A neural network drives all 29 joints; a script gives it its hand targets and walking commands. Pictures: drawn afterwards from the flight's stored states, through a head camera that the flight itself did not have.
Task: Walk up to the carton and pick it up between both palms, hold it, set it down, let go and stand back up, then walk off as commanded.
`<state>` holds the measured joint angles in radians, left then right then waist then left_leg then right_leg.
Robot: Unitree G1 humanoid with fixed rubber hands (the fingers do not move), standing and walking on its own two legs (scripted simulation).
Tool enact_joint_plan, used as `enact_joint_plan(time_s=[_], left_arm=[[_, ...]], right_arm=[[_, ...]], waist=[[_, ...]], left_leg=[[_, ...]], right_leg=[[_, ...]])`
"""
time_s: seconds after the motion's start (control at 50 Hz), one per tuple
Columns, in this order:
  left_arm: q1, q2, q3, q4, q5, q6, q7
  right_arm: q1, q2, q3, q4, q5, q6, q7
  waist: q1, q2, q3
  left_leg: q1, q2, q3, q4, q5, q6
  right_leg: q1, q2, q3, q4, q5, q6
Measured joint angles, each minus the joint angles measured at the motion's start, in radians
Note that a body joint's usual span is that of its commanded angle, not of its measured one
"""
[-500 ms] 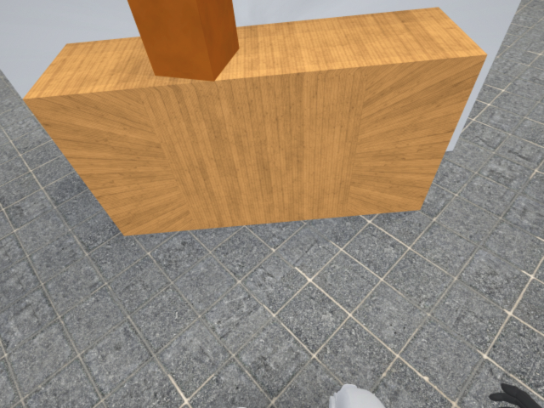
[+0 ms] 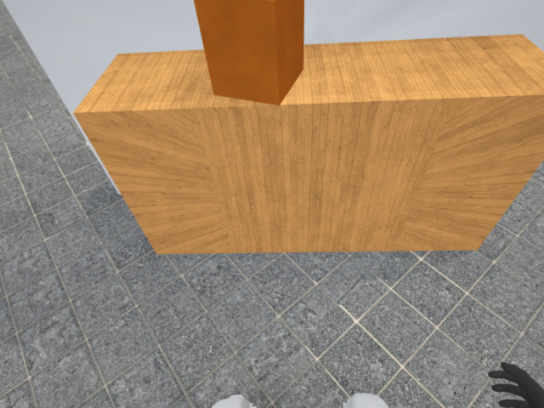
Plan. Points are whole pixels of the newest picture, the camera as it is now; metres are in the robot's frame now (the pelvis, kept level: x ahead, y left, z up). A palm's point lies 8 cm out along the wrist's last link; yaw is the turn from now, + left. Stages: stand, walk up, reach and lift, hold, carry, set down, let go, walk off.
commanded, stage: walk up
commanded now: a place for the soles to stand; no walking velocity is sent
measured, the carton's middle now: (256, 37) +0.97 +0.07 +0.12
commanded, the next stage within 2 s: none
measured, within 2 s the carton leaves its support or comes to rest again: neither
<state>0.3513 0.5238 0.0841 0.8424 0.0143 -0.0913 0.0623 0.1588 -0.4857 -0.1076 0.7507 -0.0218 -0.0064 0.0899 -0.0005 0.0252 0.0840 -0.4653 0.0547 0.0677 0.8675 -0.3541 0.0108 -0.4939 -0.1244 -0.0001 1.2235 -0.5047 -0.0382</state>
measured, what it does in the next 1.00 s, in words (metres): walks ahead: right foot, then left foot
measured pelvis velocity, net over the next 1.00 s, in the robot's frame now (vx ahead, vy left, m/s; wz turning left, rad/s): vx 0.14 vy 0.12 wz -0.11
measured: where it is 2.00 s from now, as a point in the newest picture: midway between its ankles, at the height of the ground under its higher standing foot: (261, 376)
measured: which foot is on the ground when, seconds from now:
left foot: down 0.00-0.16, up 0.18-0.44, down 0.46-1.00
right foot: up 0.00-0.14, down 0.16-0.46, up 0.48-0.62, down 0.64-1.00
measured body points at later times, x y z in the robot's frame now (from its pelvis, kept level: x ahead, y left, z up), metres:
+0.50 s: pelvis +0.12 +0.11 -0.01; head +0.13 +0.08 +0.44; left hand +0.18 +0.48 -0.07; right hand +0.24 -0.23 -0.11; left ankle +0.21 +0.25 -0.70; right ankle +0.13 -0.07 -0.69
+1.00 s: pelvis +0.14 +0.12 +0.01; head +0.17 +0.13 +0.46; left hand +0.29 +0.44 -0.10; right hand +0.24 -0.22 -0.08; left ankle +0.21 +0.25 -0.69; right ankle +0.16 -0.01 -0.69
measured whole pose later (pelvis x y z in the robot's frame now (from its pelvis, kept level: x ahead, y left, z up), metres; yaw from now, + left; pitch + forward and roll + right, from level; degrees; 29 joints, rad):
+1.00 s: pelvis +0.14 +0.12 +0.01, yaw -6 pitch -2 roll +0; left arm 0.09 0.42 0.05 1.00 0.01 -0.02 0.00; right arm 0.04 -0.42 -0.02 1.00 0.00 -0.05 -0.02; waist 0.00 -0.02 0.10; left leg -0.41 0.10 0.08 0.78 -0.33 -0.02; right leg -0.37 -0.02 0.00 0.78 -0.37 0.02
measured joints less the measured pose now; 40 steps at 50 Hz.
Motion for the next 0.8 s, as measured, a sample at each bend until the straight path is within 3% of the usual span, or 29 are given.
enact_joint_plan(time_s=[0.1, 0.16, 0.22, 0.28, 0.4, 0.46, 0.48, 0.54, 0.64, 0.72, 0.8], left_arm=[[-0.032, -0.033, -0.012, -0.003, -0.004, -0.024, -0.017], [-0.02, -0.04, -0.008, -0.02, -0.002, -0.044, -0.014], [0.001, -0.037, 0.0, -0.042, 0.004, -0.052, 0.006], [0.014, -0.048, 0.0, -0.043, -0.008, -0.046, 0.018], [0.04, -0.033, 0.003, -0.055, 0.007, -0.025, 0.0], [0.029, -0.016, -0.001, -0.05, 0.012, 0.003, -0.013], [0.015, -0.011, -0.002, -0.045, 0.011, 0.015, -0.013], [-0.039, -0.025, -0.009, -0.015, 0.004, 0.04, -0.008], [-0.112, -0.049, -0.011, 0.039, 0.005, 0.037, -0.03], [-0.156, -0.084, -0.015, 0.065, 0.011, 0.044, -0.045], [-0.198, -0.1, -0.024, 0.086, 0.0, 0.057, -0.052]], right_arm=[[0.07, 0.003, 0.015, 0.002, -0.012, 0.002, -0.011], [0.119, -0.009, 0.011, -0.008, -0.016, 0.017, -0.013], [0.137, -0.004, 0.009, 0.008, -0.024, 0.037, -0.023], [0.12, -0.008, 0.012, 0.017, -0.026, 0.046, -0.027], [0.052, 0.005, 0.007, 0.003, 0.004, 0.039, -0.024], [0.031, 0.014, 0.008, 0.015, 0.012, 0.023, -0.035], [0.024, 0.02, 0.009, 0.023, 0.009, 0.014, -0.044], [0.012, 0.035, 0.032, 0.051, 0.003, -0.003, -0.063], [-0.013, 0.051, 0.064, 0.107, 0.002, -0.024, -0.083], [-0.022, 0.051, 0.068, 0.156, 0.015, -0.035, -0.095], [-0.037, 0.063, 0.078, 0.198, 0.018, -0.049, -0.103]], waist=[[-0.052, -0.009, 0.015], [-0.064, 0.013, 0.013], [-0.041, 0.041, 0.014], [-0.019, 0.078, 0.019], [0.028, 0.079, 0.02], [0.042, 0.048, 0.003], [0.039, 0.026, 0.005], [0.029, 0.001, 0.007], [-0.001, -0.029, 0.012], [-0.011, -0.019, 0.022], [-0.004, -0.04, 0.02]], left_leg=[[0.061, -0.008, 0.029, -0.041, -0.023, 0.022], [0.055, -0.001, 0.028, 0.02, -0.078, 0.033], [-0.038, -0.03, -0.056, 0.267, -0.152, 0.025], [-0.121, -0.013, -0.079, 0.398, -0.125, 0.002], [-0.133, 0.056, -0.062, 0.184, -0.028, -0.012], [-0.04, 0.033, -0.043, 0.004, 0.008, -0.012], [-0.038, 0.013, -0.031, 0.009, 0.023, -0.03], [-0.058, 0.006, -0.008, 0.078, -0.018, -0.026], [-0.053, 0.024, 0.011, 0.088, -0.044, -0.012], [-0.042, 0.039, -0.005, 0.077, -0.048, -0.022], [-0.012, 0.035, 0.005, 0.019, -0.028, -0.017]], right_leg=[[-0.042, 0.049, -0.079, -0.192, 0.011, 0.005], [0.006, 0.089, -0.102, -0.388, 0.152, -0.012], [0.006, 0.096, -0.098, -0.337, 0.159, -0.006], [0.054, 0.084, -0.093, -0.355, 0.128, 0.016], [0.092, 0.028, -0.035, -0.365, 0.105, 0.056], [0.063, -0.005, 0.012, -0.299, 0.056, 0.052], [0.046, -0.021, 0.035, -0.256, 0.028, 0.04], [-0.003, 0.022, 0.072, -0.15, -0.034, 0.022], [0.015, 0.074, 0.001, -0.245, 0.016, 0.007], [0.044, 0.094, -0.007, -0.296, 0.061, 0.057], [0.067, 0.093, 0.0, -0.349, 0.082, 0.06]])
